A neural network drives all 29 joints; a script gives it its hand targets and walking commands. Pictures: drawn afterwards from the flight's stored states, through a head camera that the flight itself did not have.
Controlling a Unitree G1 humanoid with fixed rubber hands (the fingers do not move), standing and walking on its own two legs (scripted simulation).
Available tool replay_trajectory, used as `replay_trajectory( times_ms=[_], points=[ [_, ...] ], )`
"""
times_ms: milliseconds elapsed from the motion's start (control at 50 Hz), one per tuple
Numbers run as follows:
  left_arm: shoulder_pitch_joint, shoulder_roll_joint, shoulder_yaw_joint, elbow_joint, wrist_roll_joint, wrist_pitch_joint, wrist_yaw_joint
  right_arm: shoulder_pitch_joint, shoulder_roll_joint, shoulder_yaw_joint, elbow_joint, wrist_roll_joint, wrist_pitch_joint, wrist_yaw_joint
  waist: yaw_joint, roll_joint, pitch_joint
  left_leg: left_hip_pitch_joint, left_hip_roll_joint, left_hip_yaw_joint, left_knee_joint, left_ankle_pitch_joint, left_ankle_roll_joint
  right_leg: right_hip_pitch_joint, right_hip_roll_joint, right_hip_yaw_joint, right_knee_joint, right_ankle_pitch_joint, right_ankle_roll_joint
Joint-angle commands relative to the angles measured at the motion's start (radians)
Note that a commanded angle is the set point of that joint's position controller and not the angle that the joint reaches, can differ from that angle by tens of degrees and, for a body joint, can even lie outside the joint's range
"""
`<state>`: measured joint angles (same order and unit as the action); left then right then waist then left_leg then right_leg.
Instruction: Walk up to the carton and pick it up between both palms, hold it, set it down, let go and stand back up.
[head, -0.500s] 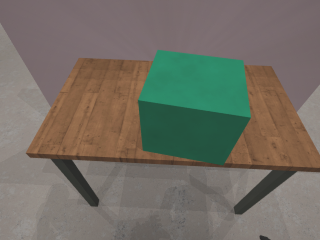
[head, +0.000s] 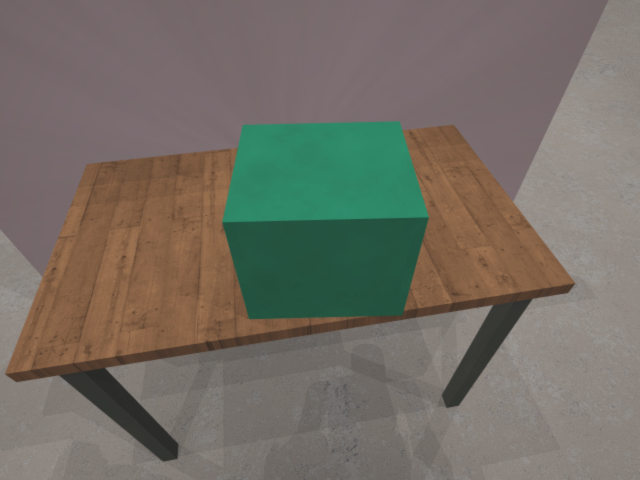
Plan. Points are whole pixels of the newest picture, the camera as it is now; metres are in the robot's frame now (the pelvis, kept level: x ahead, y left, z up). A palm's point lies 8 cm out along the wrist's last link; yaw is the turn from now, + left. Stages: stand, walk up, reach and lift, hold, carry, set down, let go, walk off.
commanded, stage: walk up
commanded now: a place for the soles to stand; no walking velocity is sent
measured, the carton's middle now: (323, 221) +0.52 +0.00 +0.02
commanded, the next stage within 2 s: none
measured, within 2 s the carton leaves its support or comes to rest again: neither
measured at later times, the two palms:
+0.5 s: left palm out of the picture +0.07 +0.25 -0.12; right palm out of the picture +0.06 -0.24 -0.13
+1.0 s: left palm out of the picture +0.08 +0.24 -0.13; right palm out of the picture +0.04 -0.25 -0.13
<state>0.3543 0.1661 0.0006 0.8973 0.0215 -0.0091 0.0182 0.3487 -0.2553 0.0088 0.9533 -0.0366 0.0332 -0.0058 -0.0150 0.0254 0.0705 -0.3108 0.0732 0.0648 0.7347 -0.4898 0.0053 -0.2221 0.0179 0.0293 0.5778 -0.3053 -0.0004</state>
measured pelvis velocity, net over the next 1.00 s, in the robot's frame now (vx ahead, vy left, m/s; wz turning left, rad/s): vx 0.04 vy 0.00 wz -0.06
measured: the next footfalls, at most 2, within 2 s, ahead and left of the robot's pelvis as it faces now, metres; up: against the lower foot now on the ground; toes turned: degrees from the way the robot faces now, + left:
none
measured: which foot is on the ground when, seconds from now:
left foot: down 0.00-1.00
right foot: down 0.00-1.00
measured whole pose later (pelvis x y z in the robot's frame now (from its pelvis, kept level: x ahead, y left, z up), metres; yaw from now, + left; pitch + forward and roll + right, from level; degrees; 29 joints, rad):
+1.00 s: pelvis +0.04 +0.00 +0.00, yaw -3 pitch -2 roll +0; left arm 0.31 0.22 -0.03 0.98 0.02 -0.01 0.02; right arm 0.30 -0.24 0.03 1.02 -0.03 -0.01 -0.01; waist -0.01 -0.01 0.05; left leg -0.18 0.05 0.11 0.54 -0.32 -0.01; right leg -0.17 0.02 0.09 0.55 -0.34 0.01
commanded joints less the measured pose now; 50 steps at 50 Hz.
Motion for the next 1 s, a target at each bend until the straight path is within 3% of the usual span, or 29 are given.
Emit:
replay_trajectory(
  times_ms=[0, 40, 60, 80, 100, 120, 140, 160, 180, 200, 220, 240, 300, 360, 380, 500, 540, 560, 640, 660, 680, 700, 760, 820, 840, 880, 920, 960, 980],
  points=[
    [-0.009, 0.221, 0.031, -0.042, -0.004, -0.018, 0.012, 0.009, -0.058, -0.006, -0.077, 0.001, -0.047, -0.004, 0.009, -0.125, -0.006, 0.025, -0.012, -0.041, -0.042, 0.063, 0.013, -0.05, -0.233, 0.264, -0.271, 0.093, -0.161],
    [-0.018, 0.204, 0.031, -0.025, -0.007, -0.016, 0.0, 0.042, -0.055, -0.002, -0.067, 0.008, -0.073, -0.007, -0.01, -0.122, -0.066, 0.185, -0.038, -0.012, -0.249, 0.325, 0.004, -0.045, -0.143, 0.117, -0.166, 0.231, -0.098],
    [-0.019, 0.184, 0.025, -0.017, -0.004, -0.017, -0.003, 0.064, -0.052, -0.007, -0.052, 0.008, -0.076, -0.01, -0.017, -0.104, -0.052, 0.254, -0.01, -0.034, -0.25, 0.408, 0.011, -0.137, -0.124, 0.118, -0.152, 0.151, -0.081],
    [-0.007, 0.175, 0.02, -0.002, 0.0, -0.011, -0.005, 0.089, -0.073, -0.013, -0.043, 0.012, -0.074, -0.01, -0.038, -0.072, -0.056, 0.305, 0.028, -0.087, -0.272, 0.371, 0.027, -0.191, -0.079, 0.08, -0.105, 0.053, -0.063],
    [0.008, 0.149, 0.016, -0.02, 0.003, -0.001, -0.005, 0.104, -0.12, -0.018, -0.046, 0.017, -0.068, -0.011, -0.017, 0.048, -0.007, 0.195, 0.117, -0.223, -0.363, 0.22, 0.076, -0.191, -0.023, 0.037, -0.048, -0.079, -0.032],
    [0.032, 0.138, 0.003, 0.0, 0.002, 0.004, 0.001, 0.095, -0.134, -0.02, -0.034, 0.021, -0.059, -0.013, -0.021, 0.109, 0.032, 0.122, 0.183, -0.313, -0.451, 0.076, 0.123, -0.154, -0.029, 0.023, -0.008, -0.103, -0.015],
    [0.05, 0.125, 0.001, 0.002, 0.008, 0.008, 0.002, 0.071, -0.146, -0.019, -0.033, 0.013, -0.053, -0.018, 0.004, 0.122, 0.054, 0.086, 0.208, -0.322, -0.483, 0.008, 0.137, -0.124, -0.03, 0.021, -0.033, -0.116, -0.014],
    [0.031, 0.118, -0.012, 0.003, 0.012, 0.003, 0.005, 0.031, -0.145, -0.014, -0.043, 0.026, -0.043, -0.018, 0.001, 0.088, 0.095, 0.049, 0.191, -0.292, -0.481, 0.019, 0.135, -0.098, -0.04, 0.022, -0.07, -0.068, -0.019],
    [0.018, 0.117, -0.02, 0.013, 0.01, -0.003, 0.001, -0.012, -0.141, -0.013, -0.05, 0.019, -0.043, -0.018, 0.013, 0.103, 0.104, 0.041, 0.157, -0.253, -0.472, 0.032, 0.121, -0.084, -0.045, 0.036, -0.087, -0.025, -0.019],
    [0.033, 0.121, -0.018, 0.015, 0.009, -0.011, -0.001, -0.02, -0.136, -0.01, -0.051, 0.015, -0.047, -0.017, 0.013, 0.093, 0.068, 0.071, 0.126, -0.21, -0.428, 0.129, 0.103, -0.062, -0.047, 0.065, -0.11, 0.01, -0.03],
    [0.031, 0.148, -0.012, 0.027, 0.011, -0.017, 0.001, 0.001, -0.123, -0.01, -0.049, 0.015, -0.052, -0.011, 0.0, 0.014, 0.038, 0.069, 0.097, -0.172, -0.393, 0.169, 0.083, -0.025, -0.054, 0.067, -0.142, 0.068, -0.026],
    [0.022, 0.151, -0.009, 0.019, 0.006, -0.025, -0.003, -0.005, -0.125, -0.008, -0.045, 0.014, -0.057, -0.009, 0.005, 0.007, 0.013, 0.123, 0.066, -0.108, -0.349, 0.284, 0.065, -0.013, -0.074, 0.088, -0.142, 0.146, -0.035],
    [0.015, 0.189, -0.005, 0.033, -0.005, -0.029, 0.0, 0.004, -0.096, 0.0, -0.031, 0.017, -0.068, -0.007, 0.002, -0.034, -0.001, 0.15, 0.046, -0.073, -0.297, 0.426, 0.038, -0.001, -0.09, 0.082, -0.143, 0.312, -0.036],
    [0.009, 0.191, -0.001, 0.043, -0.007, -0.02, 0.003, 0.005, -0.108, -0.001, -0.032, 0.014, -0.062, -0.01, -0.014, -0.067, -0.025, 0.183, 0.057, -0.066, -0.281, 0.401, 0.052, -0.021, -0.087, 0.088, -0.136, 0.278, -0.046],
    [0.004, 0.179, -0.007, 0.035, -0.003, -0.02, 0.001, 0.0, -0.108, 0.001, -0.022, 0.012, -0.06, -0.01, 0.001, -0.071, -0.059, 0.19, 0.058, -0.075, -0.275, 0.421, 0.056, 0.005, -0.086, 0.08, -0.119, 0.305, -0.048],
    [-0.011, 0.178, -0.009, 0.028, -0.006, -0.013, 0.002, -0.018, -0.102, 0.004, -0.014, 0.011, -0.049, -0.008, -0.005, -0.015, 0.019, 0.138, 0.054, -0.062, -0.294, 0.326, 0.051, -0.057, -0.08, 0.102, -0.14, 0.19, -0.047],
    [-0.003, 0.176, -0.008, 0.029, 0.001, -0.017, 0.0, -0.042, -0.111, 0.001, -0.014, 0.015, -0.05, -0.012, 0.005, -0.056, -0.053, 0.199, 0.059, -0.067, -0.282, 0.388, 0.057, -0.026, -0.079, 0.095, -0.13, 0.224, -0.05],
    [-0.017, 0.186, -0.01, 0.033, -0.006, -0.017, 0.002, -0.029, -0.102, 0.003, -0.017, 0.016, -0.052, -0.006, -0.015, -0.052, -0.042, 0.195, 0.051, -0.054, -0.275, 0.386, 0.055, -0.043, -0.076, 0.1, -0.127, 0.242, -0.053],
    [-0.027, 0.207, 0.001, 0.041, -0.005, -0.012, 0.005, -0.027, -0.096, 0.005, 0.001, 0.021, -0.051, -0.011, 0.0, -0.048, 0.007, 0.168, 0.053, -0.059, -0.292, 0.387, 0.048, -0.048, -0.069, 0.095, -0.134, 0.246, -0.043],
    [-0.02, 0.19, -0.004, 0.04, -0.004, -0.014, 0.006, -0.022, -0.115, 0.001, 0.006, 0.012, -0.05, -0.011, -0.007, -0.011, -0.016, 0.185, 0.057, -0.047, -0.291, 0.381, 0.055, -0.036, -0.082, 0.114, -0.131, 0.249, -0.049],
    [-0.012, 0.182, -0.009, 0.04, -0.008, -0.014, 0.007, -0.029, -0.11, 0.002, 0.002, 0.016, -0.048, -0.013, 0.001, -0.035, -0.004, 0.201, 0.062, -0.047, -0.289, 0.416, 0.05, -0.05, -0.076, 0.108, -0.131, 0.261, -0.05],
    [-0.029, 0.191, -0.009, 0.038, -0.007, -0.015, 0.006, -0.026, -0.098, 0.006, 0.008, 0.018, -0.05, -0.01, -0.003, 0.002, -0.006, 0.179, 0.056, -0.047, -0.309, 0.389, 0.053, -0.042, -0.076, 0.112, -0.131, 0.228, -0.047],
    [-0.016, 0.198, -0.003, 0.042, -0.007, -0.015, 0.007, -0.041, -0.096, 0.011, 0.007, 0.018, -0.048, -0.014, 0.01, -0.049, -0.02, 0.174, 0.048, -0.039, -0.301, 0.378, 0.039, -0.011, -0.08, 0.114, -0.143, 0.261, -0.055],
    [-0.007, 0.195, -0.003, 0.051, -0.006, -0.017, 0.005, -0.035, -0.123, 0.001, 0.012, 0.012, -0.051, -0.009, -0.002, -0.027, -0.052, 0.214, 0.056, -0.022, -0.293, 0.36, 0.047, -0.022, -0.077, 0.114, -0.137, 0.277, -0.05],
    [-0.028, 0.183, -0.01, 0.053, -0.001, -0.017, 0.006, -0.032, -0.103, 0.006, 0.016, 0.02, -0.051, -0.012, -0.001, -0.061, -0.016, 0.198, 0.054, -0.041, -0.298, 0.375, 0.045, -0.051, -0.07, 0.103, -0.139, 0.255, -0.045],
    [0.004, 0.191, 0.001, 0.046, -0.002, -0.022, 0.004, -0.019, -0.122, -0.003, 0.022, 0.003, -0.048, -0.01, 0.006, -0.083, -0.024, 0.172, 0.031, -0.018, -0.259, 0.222, 0.042, -0.027, -0.079, 0.137, -0.161, 0.128, -0.065],
    [-0.007, 0.201, 0.001, 0.038, -0.007, -0.019, 0.006, -0.022, -0.095, 0.003, 0.017, 0.002, -0.049, -0.007, 0.0, -0.047, 0.035, 0.139, 0.016, -0.003, -0.273, 0.207, 0.034, -0.055, -0.101, 0.182, -0.168, 0.102, -0.087],
    [-0.015, 0.198, 0.003, 0.035, -0.004, -0.015, 0.004, -0.011, -0.098, 0.002, 0.03, 0.005, -0.053, -0.008, -0.002, -0.014, 0.059, 0.169, 0.031, -0.039, -0.286, 0.192, 0.048, -0.118, -0.084, 0.171, -0.163, 0.058, -0.076],
    [-0.027, 0.196, 0.001, 0.03, -0.001, -0.018, 0.002, 0.007, -0.087, 0.005, 0.021, 0.011, -0.053, -0.008, -0.019, -0.056, 0.048, 0.191, 0.039, -0.047, -0.298, 0.224, 0.052, -0.113, -0.078, 0.144, -0.144, 0.061, -0.075]
  ],
)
